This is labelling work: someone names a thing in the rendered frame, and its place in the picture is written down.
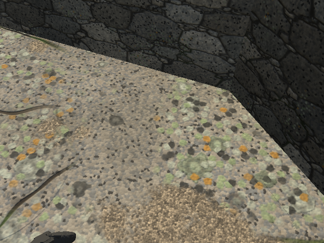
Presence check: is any robot left hand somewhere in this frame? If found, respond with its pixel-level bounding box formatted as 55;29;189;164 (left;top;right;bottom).
30;231;76;243

